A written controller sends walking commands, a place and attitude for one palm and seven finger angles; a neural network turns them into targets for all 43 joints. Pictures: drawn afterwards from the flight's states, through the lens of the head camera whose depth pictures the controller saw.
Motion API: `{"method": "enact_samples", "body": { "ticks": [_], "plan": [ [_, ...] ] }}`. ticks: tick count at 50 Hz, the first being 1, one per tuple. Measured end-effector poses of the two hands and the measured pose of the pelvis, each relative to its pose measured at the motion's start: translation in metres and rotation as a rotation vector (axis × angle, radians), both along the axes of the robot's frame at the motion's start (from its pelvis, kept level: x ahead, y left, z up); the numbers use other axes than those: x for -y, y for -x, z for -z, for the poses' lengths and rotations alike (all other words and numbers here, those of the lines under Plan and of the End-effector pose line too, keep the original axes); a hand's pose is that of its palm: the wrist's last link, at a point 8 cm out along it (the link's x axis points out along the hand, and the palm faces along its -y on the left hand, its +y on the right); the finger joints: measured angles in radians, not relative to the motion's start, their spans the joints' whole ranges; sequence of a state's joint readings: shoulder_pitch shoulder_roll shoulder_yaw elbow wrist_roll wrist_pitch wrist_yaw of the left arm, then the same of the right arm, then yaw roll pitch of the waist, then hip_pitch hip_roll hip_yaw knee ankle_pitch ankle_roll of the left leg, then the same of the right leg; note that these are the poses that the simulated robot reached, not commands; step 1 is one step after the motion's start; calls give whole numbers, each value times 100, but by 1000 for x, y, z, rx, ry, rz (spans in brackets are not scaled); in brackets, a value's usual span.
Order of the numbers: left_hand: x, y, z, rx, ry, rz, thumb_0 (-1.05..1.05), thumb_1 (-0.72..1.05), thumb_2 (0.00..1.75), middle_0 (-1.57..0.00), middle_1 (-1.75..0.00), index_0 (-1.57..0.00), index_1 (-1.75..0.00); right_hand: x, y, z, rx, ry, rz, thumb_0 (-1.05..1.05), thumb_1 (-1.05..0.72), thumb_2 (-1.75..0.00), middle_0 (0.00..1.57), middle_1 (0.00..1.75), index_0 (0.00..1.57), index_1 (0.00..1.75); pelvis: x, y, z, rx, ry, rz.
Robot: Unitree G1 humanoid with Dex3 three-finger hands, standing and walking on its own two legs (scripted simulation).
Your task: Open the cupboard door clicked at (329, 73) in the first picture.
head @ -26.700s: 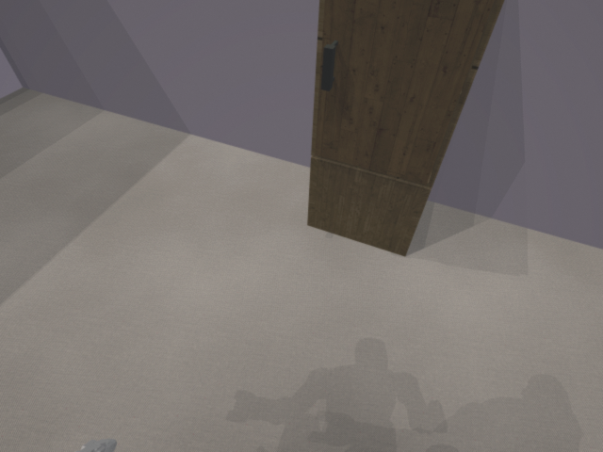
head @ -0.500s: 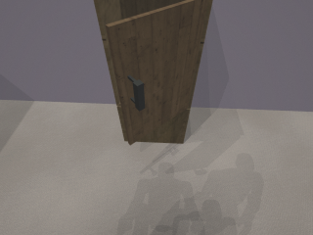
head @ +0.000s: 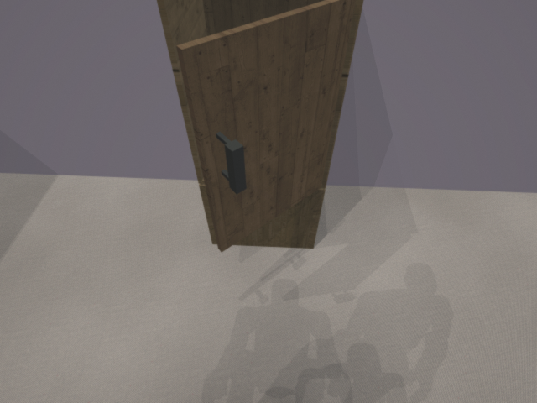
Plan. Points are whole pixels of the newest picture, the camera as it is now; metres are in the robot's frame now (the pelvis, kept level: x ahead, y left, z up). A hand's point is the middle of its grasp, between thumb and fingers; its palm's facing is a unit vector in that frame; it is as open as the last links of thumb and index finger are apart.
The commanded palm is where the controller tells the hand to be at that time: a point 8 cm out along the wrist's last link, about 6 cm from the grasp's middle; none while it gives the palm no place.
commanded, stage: walk to a spot facing it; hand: left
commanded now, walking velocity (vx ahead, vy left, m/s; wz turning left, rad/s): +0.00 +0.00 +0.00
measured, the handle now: (229, 162) +0.57 +0.12 +0.01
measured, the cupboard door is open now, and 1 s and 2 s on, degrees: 42 42 42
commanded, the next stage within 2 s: none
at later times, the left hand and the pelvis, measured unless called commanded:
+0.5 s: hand out of the picture +0.06 +0.20 -0.17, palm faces -0.13 -0.96 -0.24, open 7.4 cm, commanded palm none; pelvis -0.02 +0.01 +0.00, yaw -12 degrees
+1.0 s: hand out of the picture +0.11 +0.14 -0.18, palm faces -0.39 -0.90 -0.22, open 7.4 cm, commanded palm none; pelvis -0.02 -0.01 -0.01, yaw -28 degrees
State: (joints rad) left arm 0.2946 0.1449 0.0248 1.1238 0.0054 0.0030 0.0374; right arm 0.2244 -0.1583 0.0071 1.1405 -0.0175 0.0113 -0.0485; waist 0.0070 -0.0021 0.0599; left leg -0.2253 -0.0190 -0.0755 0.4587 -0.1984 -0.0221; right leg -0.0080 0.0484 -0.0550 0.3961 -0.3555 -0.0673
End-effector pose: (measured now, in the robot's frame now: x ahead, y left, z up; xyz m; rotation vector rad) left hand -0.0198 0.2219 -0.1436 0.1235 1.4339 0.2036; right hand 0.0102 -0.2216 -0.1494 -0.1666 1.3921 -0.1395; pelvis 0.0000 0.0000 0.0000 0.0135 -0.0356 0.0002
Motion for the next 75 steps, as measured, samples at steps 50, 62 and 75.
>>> {"method": "enact_samples", "body": {
  "ticks": [50, 62, 75],
  "plan": [
    [33, -147, 6, 123, 11, 499, 1, 90, 90, -20, -30, -20, -30, 67, 35, -25, 277, 152, 411, 0, -91, -90, 20, 30, 20, 30, 15, 20, 10, -73, 8, 483],
    [86, -206, -12, 200, 22, 694, 1, 91, 90, -20, -30, -20, -29, 45, 129, -12, 110, 91, 559, 0, -90, -90, 20, 30, 21, 30, 35, 29, 5, -62, 9, 625],
    [148, -209, -16, 202, 1, 873, 0, 91, 90, -20, -30, -20, -30, 73, 185, -15, 102, 127, 781, 1, -91, -90, 20, 30, 20, 30, 59, 40, 2, -39, -26, 787]
  ]
}}
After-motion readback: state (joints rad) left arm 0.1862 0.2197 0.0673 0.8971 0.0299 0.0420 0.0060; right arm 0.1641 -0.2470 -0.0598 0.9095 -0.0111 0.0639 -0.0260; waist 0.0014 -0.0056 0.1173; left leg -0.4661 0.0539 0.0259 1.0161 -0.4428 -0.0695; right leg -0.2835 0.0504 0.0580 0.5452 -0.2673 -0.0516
